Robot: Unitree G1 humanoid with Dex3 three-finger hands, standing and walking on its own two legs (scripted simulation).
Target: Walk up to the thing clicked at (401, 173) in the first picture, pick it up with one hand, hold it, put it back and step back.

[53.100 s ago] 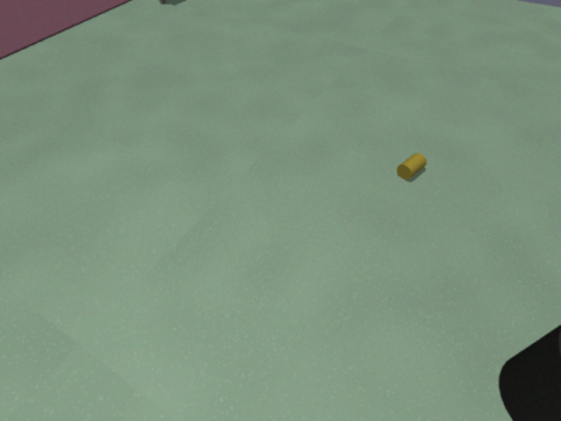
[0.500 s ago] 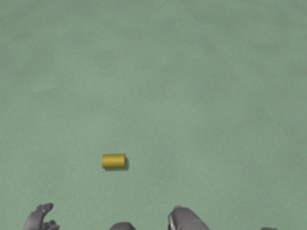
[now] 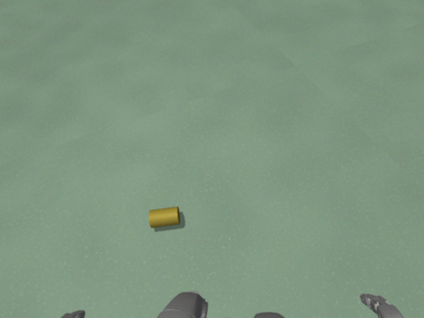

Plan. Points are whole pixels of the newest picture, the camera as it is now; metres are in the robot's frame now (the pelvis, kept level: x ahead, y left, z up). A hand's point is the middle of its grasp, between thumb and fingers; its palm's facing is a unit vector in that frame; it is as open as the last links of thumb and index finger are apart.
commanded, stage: step back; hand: left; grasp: from above
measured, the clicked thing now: (164, 217) +0.59 +0.29 -0.72
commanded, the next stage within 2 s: none
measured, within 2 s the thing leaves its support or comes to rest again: neither
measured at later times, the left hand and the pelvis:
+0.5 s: hand out of the picture -0.08 +0.27 -0.15, palm faces +0.06 -0.93 -0.36, open 7.4 cm; pelvis -0.15 -0.01 +0.00, yaw +3 degrees
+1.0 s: hand out of the picture -0.22 +0.23 -0.14, palm faces +0.09 -0.89 -0.45, open 7.4 cm; pelvis -0.32 -0.05 -0.01, yaw +7 degrees
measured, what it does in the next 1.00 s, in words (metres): walks backwards: left foot, then right foot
